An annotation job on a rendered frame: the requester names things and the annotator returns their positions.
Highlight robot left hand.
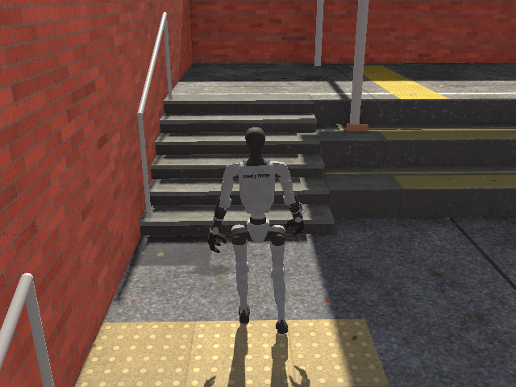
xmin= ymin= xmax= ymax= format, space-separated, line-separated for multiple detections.
xmin=208 ymin=233 xmax=227 ymax=253

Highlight right robot shin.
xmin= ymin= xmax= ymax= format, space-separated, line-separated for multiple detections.
xmin=273 ymin=267 xmax=285 ymax=323

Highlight robot torso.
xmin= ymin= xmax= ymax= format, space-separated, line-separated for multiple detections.
xmin=238 ymin=158 xmax=276 ymax=242

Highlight robot left forearm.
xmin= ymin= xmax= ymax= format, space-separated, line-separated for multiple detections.
xmin=210 ymin=196 xmax=227 ymax=235

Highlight robot right hand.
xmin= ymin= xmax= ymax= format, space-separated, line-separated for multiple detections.
xmin=286 ymin=219 xmax=305 ymax=235

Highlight left robot upper arm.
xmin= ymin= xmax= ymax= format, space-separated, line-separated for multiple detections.
xmin=218 ymin=163 xmax=239 ymax=209

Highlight robot right forearm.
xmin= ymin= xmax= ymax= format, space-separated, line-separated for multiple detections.
xmin=288 ymin=192 xmax=303 ymax=223

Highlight right robot upper arm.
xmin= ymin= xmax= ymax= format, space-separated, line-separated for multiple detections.
xmin=273 ymin=161 xmax=296 ymax=205

